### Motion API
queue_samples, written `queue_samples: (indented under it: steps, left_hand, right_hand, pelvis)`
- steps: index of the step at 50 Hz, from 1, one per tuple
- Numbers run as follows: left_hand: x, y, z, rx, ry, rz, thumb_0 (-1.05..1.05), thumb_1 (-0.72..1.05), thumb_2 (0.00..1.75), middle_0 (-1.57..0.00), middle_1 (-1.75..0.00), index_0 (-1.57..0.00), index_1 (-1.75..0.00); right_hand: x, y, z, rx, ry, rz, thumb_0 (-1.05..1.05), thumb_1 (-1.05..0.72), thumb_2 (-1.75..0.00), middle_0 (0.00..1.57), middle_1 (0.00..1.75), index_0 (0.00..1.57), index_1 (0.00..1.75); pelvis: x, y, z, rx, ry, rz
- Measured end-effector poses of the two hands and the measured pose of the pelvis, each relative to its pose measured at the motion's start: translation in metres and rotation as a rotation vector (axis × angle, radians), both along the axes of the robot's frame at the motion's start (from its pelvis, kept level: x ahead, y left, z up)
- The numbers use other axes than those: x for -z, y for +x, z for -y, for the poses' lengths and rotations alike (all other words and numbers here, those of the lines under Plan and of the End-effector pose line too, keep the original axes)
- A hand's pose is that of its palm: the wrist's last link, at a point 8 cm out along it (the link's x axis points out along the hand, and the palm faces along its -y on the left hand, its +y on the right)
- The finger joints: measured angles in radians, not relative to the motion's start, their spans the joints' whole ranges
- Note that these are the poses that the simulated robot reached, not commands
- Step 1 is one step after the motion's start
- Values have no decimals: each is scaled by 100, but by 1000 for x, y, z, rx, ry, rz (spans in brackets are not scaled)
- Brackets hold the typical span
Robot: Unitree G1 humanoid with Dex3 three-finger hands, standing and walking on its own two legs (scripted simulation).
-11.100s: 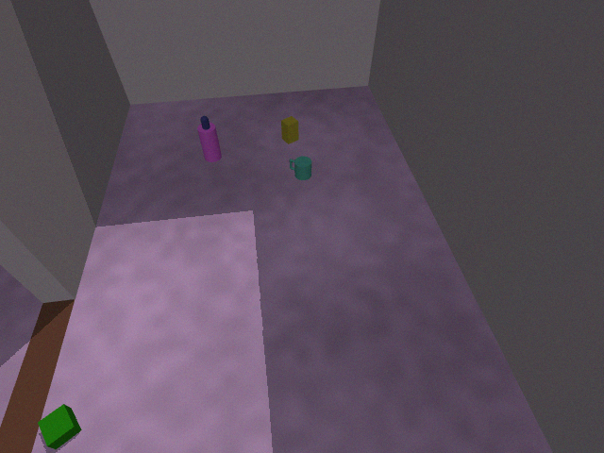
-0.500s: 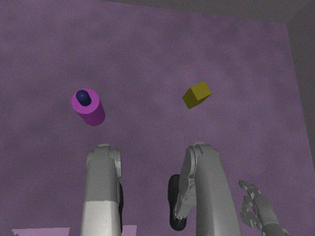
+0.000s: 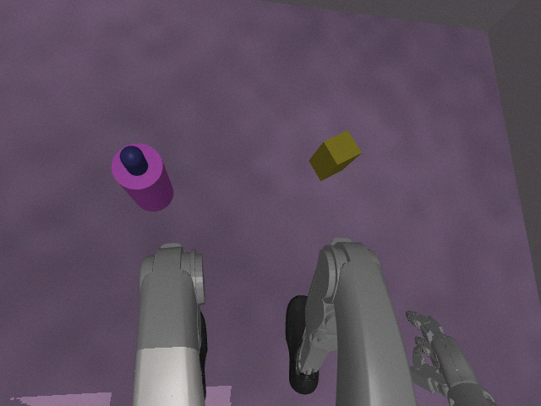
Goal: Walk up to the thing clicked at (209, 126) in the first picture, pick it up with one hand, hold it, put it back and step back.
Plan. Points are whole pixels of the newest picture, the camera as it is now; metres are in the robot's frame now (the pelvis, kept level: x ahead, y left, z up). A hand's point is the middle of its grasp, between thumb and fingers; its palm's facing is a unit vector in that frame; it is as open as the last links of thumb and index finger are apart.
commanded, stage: go down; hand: left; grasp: from the side
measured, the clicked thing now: (143, 176) +0.48 +0.23 -0.27
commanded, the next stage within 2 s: none
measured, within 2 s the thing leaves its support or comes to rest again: neither
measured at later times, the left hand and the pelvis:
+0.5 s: hand out of the picture +0.39 +0.42 +0.02, palm faces +0.15 -0.99 -0.06, open 17.6 cm; pelvis +0.00 +0.00 +0.00, yaw +0 degrees
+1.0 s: hand out of the picture +0.39 +0.42 +0.02, palm faces +0.14 -0.99 -0.05, open 17.6 cm; pelvis +0.00 +0.00 +0.00, yaw +0 degrees
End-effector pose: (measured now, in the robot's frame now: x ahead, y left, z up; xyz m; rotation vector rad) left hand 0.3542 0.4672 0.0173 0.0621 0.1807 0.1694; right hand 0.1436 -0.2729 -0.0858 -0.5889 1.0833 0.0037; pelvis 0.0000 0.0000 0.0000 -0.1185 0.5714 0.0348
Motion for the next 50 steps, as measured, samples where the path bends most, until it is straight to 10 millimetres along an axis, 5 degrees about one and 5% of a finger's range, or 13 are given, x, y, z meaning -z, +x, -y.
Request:
queue_samples:
  steps: [50]
  left_hand:
    - [-11, 12, 0, 31, -14, 102, -1, -55, 5, -7, -3, -5, -5]
  right_hand:
    - [-3, -1, -2, 10, -8, 8, 0, -91, -90, 21, 30, 20, 30]
  pelvis:
    - [2, 0, -3, 0, -13, 2]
